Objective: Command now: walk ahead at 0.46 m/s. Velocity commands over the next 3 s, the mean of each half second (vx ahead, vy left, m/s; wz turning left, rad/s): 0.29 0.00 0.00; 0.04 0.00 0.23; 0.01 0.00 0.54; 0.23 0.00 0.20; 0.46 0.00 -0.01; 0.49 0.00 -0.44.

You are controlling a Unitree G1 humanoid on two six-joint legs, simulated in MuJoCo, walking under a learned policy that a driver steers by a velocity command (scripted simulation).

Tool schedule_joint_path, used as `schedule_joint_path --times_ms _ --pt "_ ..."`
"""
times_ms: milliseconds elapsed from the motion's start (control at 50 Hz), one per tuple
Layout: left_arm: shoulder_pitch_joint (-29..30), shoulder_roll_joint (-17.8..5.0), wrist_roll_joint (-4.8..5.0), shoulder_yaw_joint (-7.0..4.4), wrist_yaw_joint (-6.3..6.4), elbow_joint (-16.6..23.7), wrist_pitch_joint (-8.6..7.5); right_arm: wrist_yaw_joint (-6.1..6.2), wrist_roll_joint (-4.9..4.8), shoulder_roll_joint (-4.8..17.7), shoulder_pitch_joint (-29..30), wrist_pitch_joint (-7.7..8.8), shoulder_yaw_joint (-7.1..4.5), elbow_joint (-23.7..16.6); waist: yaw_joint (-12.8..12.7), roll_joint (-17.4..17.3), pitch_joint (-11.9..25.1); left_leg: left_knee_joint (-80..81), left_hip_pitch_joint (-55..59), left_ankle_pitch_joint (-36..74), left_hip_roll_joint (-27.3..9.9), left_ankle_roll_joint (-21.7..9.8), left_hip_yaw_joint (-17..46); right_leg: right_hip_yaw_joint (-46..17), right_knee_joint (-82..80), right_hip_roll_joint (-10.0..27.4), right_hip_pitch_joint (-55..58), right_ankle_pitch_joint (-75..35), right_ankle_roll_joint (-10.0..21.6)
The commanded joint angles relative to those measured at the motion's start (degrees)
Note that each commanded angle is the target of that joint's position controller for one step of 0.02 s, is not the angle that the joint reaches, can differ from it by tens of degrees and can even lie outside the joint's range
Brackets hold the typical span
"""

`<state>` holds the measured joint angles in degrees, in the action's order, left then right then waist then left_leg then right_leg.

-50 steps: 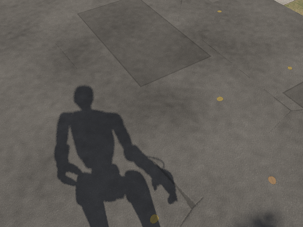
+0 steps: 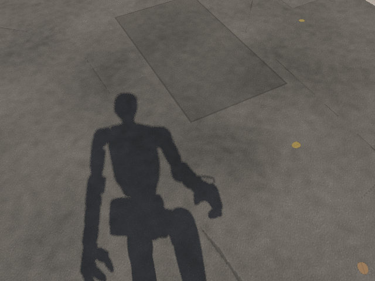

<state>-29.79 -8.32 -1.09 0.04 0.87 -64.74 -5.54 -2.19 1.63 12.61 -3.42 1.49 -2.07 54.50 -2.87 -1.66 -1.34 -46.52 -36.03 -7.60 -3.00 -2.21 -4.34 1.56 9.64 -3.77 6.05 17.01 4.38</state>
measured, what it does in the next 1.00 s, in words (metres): walks ahead: left foot, then right foot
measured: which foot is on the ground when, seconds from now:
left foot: up 0.00-0.12, down 0.14-1.00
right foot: down 0.00-0.14, up 0.16-0.58, down 0.60-1.00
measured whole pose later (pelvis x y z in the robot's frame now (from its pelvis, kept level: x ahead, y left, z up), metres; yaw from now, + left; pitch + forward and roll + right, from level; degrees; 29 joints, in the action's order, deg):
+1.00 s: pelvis +0.24 +0.02 -0.01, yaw +10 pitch +0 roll -2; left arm -10.8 -13.8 -1.9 -4.0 4.5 -57.4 0.7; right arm 1.4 1.0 11.8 -12.9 -2.3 -3.5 53.8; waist 0.1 0.8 -3.4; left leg -47.3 -20.2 -28.1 -0.9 -2.8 -2.5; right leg 11.7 31.4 3.5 -17.1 13.7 1.0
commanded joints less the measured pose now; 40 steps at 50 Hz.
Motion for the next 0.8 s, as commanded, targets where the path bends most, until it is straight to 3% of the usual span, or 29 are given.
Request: schedule_joint_path --times_ms 20,80,100,120,140,160,180,200,220,260,280,320,380,460,520,560,580,600,620,640,660,700,760,800 --pt "-3.12 -8.18 -0.06 -1.09 0.47 0.67 -0.50 0.16 -0.52 1.24 9.34 0.70 0.55 -6.19 0.04 7.95 -7.23 8.95 0.85 2.19 2.58 -1.15 -3.52 -5.46 -1.61 13.92 -4.82 -35.91 5.88" --pt "-0.57 -9.80 0.00 -1.51 0.65 0.84 -0.72 1.18 -0.58 3.65 2.89 1.18 -0.40 -5.28 4.11 8.00 -3.40 12.60 11.67 0.33 5.59 -4.74 -3.95 -3.48 6.81 15.23 -2.03 -56.41 4.54" --pt "0.23 -10.54 -0.10 -1.79 0.71 0.96 -0.57 1.62 -0.72 5.00 -4.02 1.58 -1.17 -3.19 7.02 7.79 0.33 13.76 18.12 -0.66 6.93 -5.88 -3.54 -2.85 14.76 15.06 -0.93 -61.76 3.86" --pt "1.53 -11.10 0.13 -2.02 0.62 1.30 -0.28 2.11 -0.64 6.07 -13.48 2.07 -1.99 -0.02 11.03 6.72 5.00 17.94 28.91 1.77 7.13 -7.00 -3.27 -1.61 25.73 13.74 -3.54 -59.02 2.97" --pt "1.14 -9.63 0.52 -1.62 0.37 2.13 -0.25 2.77 0.73 9.08 -21.96 2.54 -3.03 2.13 13.49 3.76 9.90 19.01 41.92 -1.99 -1.40 -8.93 5.55 -0.63 40.55 11.17 -13.49 -42.44 2.15" --pt "-6.41 -1.88 2.20 -0.44 -0.18 2.82 0.13 2.79 2.21 14.28 -24.45 2.58 -4.09 2.13 8.65 -9.24 16.72 21.54 56.41 5.42 -20.66 -17.48 34.09 2.01 64.82 0.47 -33.00 7.05 -0.62" --pt "-4.45 -7.50 1.25 -2.07 0.07 2.24 0.48 2.13 -0.82 13.03 -21.24 2.03 -4.17 2.09 8.55 -3.49 17.19 28.45 51.68 8.95 -20.76 -20.03 42.60 -5.16 72.11 -0.85 -36.85 11.05 -0.13" --pt "0.72 -7.81 0.68 -2.37 0.23 4.08 0.58 2.19 -1.56 9.83 -13.39 2.25 -3.18 0.73 5.25 -1.65 7.58 29.12 42.41 12.93 -19.26 -18.36 31.60 -5.47 70.90 2.90 -38.65 6.17 -0.09" --pt "3.95 -7.32 0.01 -2.37 0.24 4.69 0.44 1.95 -1.45 5.43 -10.49 2.85 -2.06 0.49 4.43 1.30 3.06 30.17 35.13 21.39 -16.60 -16.69 24.65 -4.90 68.03 4.49 -37.16 3.74 -0.15" --pt "4.34 -5.77 -1.09 -2.58 -0.10 4.61 1.74 2.44 -1.17 0.76 -10.90 3.70 -0.52 2.21 1.62 0.81 0.62 31.47 26.76 32.34 -11.73 -13.21 14.17 -4.78 62.09 6.36 -31.47 3.02 -0.86" --pt "3.79 -4.56 -1.09 -2.51 -0.36 4.32 2.50 2.54 -0.92 0.17 -12.06 4.09 -0.08 3.02 0.95 0.25 0.91 31.62 25.19 36.57 -10.88 -12.20 11.43 -4.46 59.47 6.11 -29.17 2.80 -1.18" --pt "3.78 -3.31 -0.83 -2.40 -0.48 4.25 3.65 2.53 -0.58 1.71 -13.66 4.76 0.10 4.03 -0.39 -0.30 1.72 31.31 23.71 44.33 -9.72 -11.88 7.87 -3.28 54.85 5.18 -27.29 1.84 -2.02" --pt "7.88 -3.22 -0.59 -2.04 -0.13 5.12 4.65 2.64 -0.27 3.04 -13.65 4.50 0.67 4.30 -0.90 -2.13 1.91 30.49 23.26 46.26 -7.27 -9.99 3.57 -1.20 43.10 5.04 -26.71 -1.90 -2.66" --pt "13.96 -3.84 0.13 -1.54 0.49 5.85 5.17 3.08 -0.52 3.05 -17.46 3.34 1.30 5.74 1.76 -4.15 3.25 29.23 25.59 40.49 -6.83 -8.06 3.25 0.57 32.92 4.51 -23.99 -6.72 -2.91" --pt "16.07 -4.28 0.17 -1.32 1.00 5.56 5.24 3.59 -0.21 2.30 -18.28 2.33 1.73 6.39 2.73 -3.70 1.59 28.38 25.50 29.97 -8.24 -8.74 5.87 0.20 27.65 4.78 -21.86 -4.61 -2.64" --pt "15.29 -3.72 -0.02 -0.98 1.35 4.84 4.91 3.98 -0.54 1.78 -17.23 1.74 2.00 6.36 1.75 -2.27 -0.15 26.64 24.11 20.52 -8.38 -7.79 7.49 -0.06 18.53 5.18 -17.56 -6.72 -1.97" --pt "14.55 -4.52 -0.25 -0.91 1.59 4.48 4.48 4.11 -0.50 1.60 -18.08 1.62 2.02 6.61 1.49 0.00 -0.69 25.64 22.58 14.31 -7.33 -5.85 7.90 -2.61 12.27 7.05 -13.65 -13.22 -1.74" --pt "12.23 -7.32 -0.50 -1.39 1.91 3.76 3.88 4.18 -0.34 1.06 -19.97 1.69 2.09 6.41 2.57 3.24 0.81 23.89 20.47 7.20 -5.16 -4.07 7.24 -7.53 12.28 12.14 -8.34 -24.94 -1.23" --pt "13.96 -8.74 0.21 -1.43 1.89 3.40 3.80 4.08 -1.23 -2.31 -27.39 1.29 2.54 8.01 6.98 8.54 0.82 26.21 20.21 -4.89 -1.19 -2.63 5.36 -10.97 14.26 15.69 -9.14 -33.24 2.59" --pt "15.31 -5.78 0.64 -0.99 1.48 3.37 3.97 4.41 -0.94 -2.07 -26.54 0.61 2.61 9.15 5.49 8.03 -0.02 27.91 24.30 -8.08 -0.14 -2.09 5.15 -10.16 14.00 15.22 -13.17 -28.72 2.94" --pt "16.12 -4.75 0.60 -0.93 1.28 3.77 3.97 4.51 -0.93 -0.05 -23.54 0.32 2.03 8.53 4.52 6.14 -2.42 27.48 24.08 -4.85 -0.21 -2.26 6.50 -8.01 13.60 12.62 -14.95 -23.86 1.40" --pt "16.35 -6.74 0.68 -1.77 2.26 4.47 4.16 4.37 -1.07 2.49 -18.06 0.02 0.98 5.74 3.43 5.52 -1.62 23.81 24.36 3.72 -0.79 -3.02 7.47 -5.91 14.11 10.63 -14.98 -21.96 0.22" --pt "14.36 -8.73 0.85 -3.22 3.25 4.96 4.54 4.32 -1.14 1.72 -17.50 -0.35 0.47 3.70 3.27 3.70 1.44 17.96 20.91 3.82 -0.03 -3.32 7.86 -5.69 16.24 12.09 -11.90 -23.84 1.87" --pt "12.42 -10.25 0.48 -4.32 3.58 5.42 5.14 4.52 -0.90 0.93 -16.78 -0.96 0.08 2.37 2.42 4.74 2.14 11.45 16.31 -2.45 2.30 -2.81 6.47 -8.49 15.38 16.44 -10.65 -25.36 4.82"
Next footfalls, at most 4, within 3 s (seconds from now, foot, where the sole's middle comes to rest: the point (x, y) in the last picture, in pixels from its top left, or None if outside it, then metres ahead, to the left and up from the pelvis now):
0.14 left None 0.26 0.09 -0.78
0.60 right None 0.34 -0.09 -0.78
1.66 right None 0.31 -0.04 -0.78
2.12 left None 0.38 0.26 -0.78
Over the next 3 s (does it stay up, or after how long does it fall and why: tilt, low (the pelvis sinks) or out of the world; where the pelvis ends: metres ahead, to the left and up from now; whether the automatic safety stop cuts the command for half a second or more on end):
stays up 0.74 0.33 0.01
